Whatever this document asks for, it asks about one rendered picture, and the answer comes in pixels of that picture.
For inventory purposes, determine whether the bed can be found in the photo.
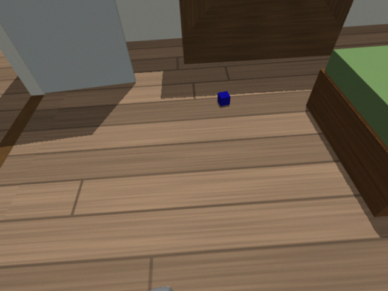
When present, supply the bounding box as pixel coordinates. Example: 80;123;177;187
306;45;388;217

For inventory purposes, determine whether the cube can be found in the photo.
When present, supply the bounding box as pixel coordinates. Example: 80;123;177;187
218;91;230;106

